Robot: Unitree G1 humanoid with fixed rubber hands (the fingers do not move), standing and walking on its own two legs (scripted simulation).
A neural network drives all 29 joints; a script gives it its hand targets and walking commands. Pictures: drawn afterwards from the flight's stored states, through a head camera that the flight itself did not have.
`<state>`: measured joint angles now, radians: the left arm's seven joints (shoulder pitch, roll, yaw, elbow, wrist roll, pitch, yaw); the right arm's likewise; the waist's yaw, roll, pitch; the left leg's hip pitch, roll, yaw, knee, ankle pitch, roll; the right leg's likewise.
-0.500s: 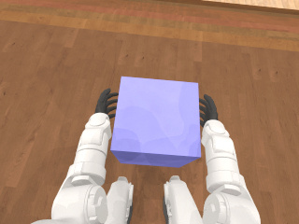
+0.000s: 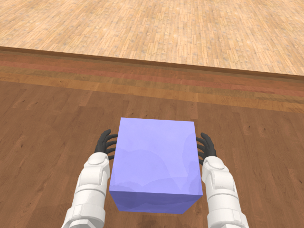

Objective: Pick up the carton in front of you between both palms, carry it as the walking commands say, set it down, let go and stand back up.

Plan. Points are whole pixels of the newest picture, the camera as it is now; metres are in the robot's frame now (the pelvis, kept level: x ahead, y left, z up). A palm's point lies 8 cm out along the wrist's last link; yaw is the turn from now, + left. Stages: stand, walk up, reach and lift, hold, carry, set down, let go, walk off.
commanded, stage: reach and lift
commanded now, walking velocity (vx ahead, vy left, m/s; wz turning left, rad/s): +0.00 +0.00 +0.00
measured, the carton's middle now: (154, 169) +0.30 +0.00 -0.07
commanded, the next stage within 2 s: hold in 1.16 s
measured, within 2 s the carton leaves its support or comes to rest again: neither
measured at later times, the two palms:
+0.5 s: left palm (96, 152) +0.29 +0.15 +0.05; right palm (213, 155) +0.29 -0.15 +0.05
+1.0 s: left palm (96, 148) +0.30 +0.15 +0.06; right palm (214, 151) +0.30 -0.15 +0.06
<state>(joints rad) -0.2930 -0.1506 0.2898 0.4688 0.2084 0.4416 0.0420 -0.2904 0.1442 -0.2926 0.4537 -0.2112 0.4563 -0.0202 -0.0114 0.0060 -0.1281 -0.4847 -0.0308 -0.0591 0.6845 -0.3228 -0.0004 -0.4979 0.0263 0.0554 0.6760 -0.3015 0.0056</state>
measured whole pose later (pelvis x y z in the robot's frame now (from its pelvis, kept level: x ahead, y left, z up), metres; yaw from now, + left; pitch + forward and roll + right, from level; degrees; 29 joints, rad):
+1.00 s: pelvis +0.01 +0.00 +0.03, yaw +0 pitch -6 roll +0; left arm -0.26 -0.15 0.24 0.29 0.28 0.66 0.00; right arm -0.26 0.15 -0.24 0.28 -0.28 0.67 0.02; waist 0.00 0.00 0.02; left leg -0.07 -0.02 -0.06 0.39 -0.21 0.00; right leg -0.09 0.02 0.06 0.38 -0.20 0.00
